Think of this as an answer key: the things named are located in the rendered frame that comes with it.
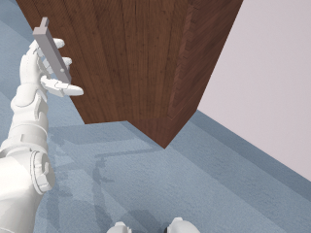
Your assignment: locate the robot right shin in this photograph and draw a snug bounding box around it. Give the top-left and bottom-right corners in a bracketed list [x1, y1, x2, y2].
[171, 217, 183, 224]

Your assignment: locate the robot left upper arm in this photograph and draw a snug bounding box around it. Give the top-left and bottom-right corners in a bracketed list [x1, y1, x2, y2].
[0, 150, 55, 233]

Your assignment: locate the handle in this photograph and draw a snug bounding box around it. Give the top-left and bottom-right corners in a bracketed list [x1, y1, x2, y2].
[32, 17, 72, 84]

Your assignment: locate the robot left hand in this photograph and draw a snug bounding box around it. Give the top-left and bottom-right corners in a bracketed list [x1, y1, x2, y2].
[19, 38, 84, 97]

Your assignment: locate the cupboard door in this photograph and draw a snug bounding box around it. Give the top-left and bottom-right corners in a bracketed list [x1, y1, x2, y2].
[16, 0, 190, 124]

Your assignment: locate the robot left forearm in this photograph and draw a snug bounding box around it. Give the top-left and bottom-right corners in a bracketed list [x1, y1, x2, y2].
[0, 83, 49, 158]

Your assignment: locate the robot left shin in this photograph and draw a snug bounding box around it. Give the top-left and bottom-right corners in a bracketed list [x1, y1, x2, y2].
[115, 221, 125, 226]

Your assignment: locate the robot shin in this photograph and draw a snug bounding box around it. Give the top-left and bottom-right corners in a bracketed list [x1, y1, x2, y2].
[171, 217, 183, 224]
[115, 221, 125, 226]

